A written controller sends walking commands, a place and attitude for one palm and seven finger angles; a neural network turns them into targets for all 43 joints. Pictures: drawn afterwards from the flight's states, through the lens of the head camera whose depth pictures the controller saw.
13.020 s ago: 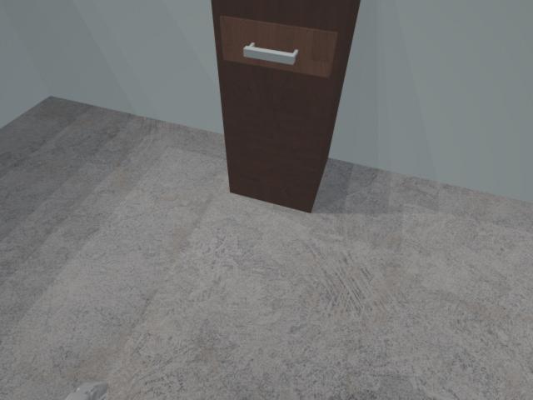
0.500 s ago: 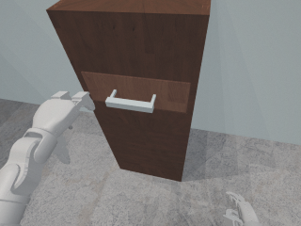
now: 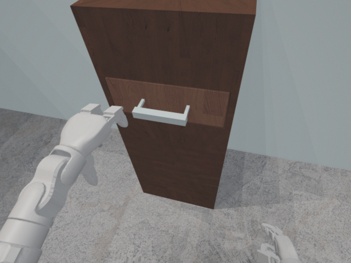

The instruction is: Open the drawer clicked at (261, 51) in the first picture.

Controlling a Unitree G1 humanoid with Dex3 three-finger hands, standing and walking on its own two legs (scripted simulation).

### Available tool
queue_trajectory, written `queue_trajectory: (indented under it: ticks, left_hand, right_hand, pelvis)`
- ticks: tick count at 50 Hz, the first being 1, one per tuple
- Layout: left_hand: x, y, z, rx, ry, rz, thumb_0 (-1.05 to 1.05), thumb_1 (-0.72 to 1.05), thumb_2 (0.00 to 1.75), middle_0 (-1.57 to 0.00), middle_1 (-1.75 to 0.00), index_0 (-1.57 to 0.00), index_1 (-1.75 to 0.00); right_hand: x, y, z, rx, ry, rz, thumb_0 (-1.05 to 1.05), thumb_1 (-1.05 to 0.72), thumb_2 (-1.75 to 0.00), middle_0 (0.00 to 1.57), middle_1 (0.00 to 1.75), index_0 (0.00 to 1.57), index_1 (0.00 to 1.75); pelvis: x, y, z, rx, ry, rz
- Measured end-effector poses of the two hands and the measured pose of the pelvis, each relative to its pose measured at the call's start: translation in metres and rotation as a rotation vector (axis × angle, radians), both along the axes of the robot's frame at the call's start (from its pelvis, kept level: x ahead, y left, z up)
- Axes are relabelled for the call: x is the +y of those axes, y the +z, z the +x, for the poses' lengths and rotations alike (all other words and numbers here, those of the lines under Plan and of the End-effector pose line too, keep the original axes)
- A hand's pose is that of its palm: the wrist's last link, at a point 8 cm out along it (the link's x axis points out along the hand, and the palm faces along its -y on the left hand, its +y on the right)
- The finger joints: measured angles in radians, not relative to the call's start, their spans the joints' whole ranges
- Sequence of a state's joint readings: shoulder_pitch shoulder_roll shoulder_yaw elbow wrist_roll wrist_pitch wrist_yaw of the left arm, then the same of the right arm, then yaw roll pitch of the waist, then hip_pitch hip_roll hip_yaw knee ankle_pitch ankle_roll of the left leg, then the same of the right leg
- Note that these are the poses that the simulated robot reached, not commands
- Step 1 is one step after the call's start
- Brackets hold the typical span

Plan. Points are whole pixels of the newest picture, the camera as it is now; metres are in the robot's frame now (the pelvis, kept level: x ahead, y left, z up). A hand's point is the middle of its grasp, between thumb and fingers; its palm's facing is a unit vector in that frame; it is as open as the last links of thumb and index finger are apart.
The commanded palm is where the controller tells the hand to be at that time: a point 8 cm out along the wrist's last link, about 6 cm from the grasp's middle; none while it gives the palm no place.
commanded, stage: move the hooked fingers above the handle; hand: left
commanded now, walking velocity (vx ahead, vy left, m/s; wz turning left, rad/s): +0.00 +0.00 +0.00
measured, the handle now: (161, 110) +0.53 +0.12 +0.02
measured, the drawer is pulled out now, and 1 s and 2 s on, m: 0.00 0.00 0.00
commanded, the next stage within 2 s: none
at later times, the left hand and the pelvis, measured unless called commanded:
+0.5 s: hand (129, 126) +0.39 +0.17 +0.10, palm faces +0.00 -0.08 -1.00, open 13.8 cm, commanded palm +0.38 +0.18 +0.16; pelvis +0.03 -0.02 +0.00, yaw -1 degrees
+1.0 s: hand (144, 114) +0.45 +0.14 +0.08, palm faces +0.00 -0.06 -1.00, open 13.8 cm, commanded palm +0.43 +0.15 +0.14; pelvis +0.04 -0.04 -0.01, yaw -1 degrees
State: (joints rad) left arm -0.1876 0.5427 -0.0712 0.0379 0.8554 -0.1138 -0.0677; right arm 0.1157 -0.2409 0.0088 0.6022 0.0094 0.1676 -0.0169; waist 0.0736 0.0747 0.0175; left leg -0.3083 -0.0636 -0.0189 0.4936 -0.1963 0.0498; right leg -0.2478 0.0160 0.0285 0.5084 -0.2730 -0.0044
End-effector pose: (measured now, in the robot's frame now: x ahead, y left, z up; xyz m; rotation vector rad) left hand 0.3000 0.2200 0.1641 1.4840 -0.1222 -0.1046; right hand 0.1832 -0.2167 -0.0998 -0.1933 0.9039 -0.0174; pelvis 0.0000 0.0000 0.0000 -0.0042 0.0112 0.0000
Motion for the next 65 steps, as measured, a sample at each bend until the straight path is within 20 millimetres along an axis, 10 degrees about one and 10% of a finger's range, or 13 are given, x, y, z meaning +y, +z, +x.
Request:
queue_trajectory:
  ticks: [19, 44, 65]
  left_hand:
    - [-0.035, -0.010, 0.063, 0.024, -0.011, 0.007, 0.00, -0.49, 0.30, -0.31, -1.20, -0.32, -1.20]
    - [-0.071, -0.027, 0.112, 0.048, -0.023, 0.018, 0.00, -0.49, 0.30, -0.32, -1.20, -0.32, -1.20]
    - [-0.094, -0.041, 0.159, 0.062, -0.066, 0.014, 0.00, -0.49, 0.30, -0.32, -1.20, -0.32, -1.20]
  right_hand:
    - [-0.032, -0.018, -0.024, 0.126, -0.089, -0.008, 0.01, -0.91, -0.90, 0.20, 0.30, 0.20, 0.30]
    - [-0.062, -0.021, 0.003, 0.120, -0.121, -0.025, 0.01, -0.91, -0.90, 0.20, 0.30, 0.20, 0.30]
    - [-0.072, -0.036, -0.061, 0.278, -0.224, -0.058, 0.01, -0.91, -0.90, 0.20, 0.30, 0.20, 0.29]
  pelvis:
    - [-0.010, -0.001, 0.021, 0.058, -0.019, 0.010]
    - [-0.034, -0.007, 0.042, 0.114, -0.013, 0.024]
    - [-0.029, -0.012, 0.041, 0.165, -0.016, 0.020]
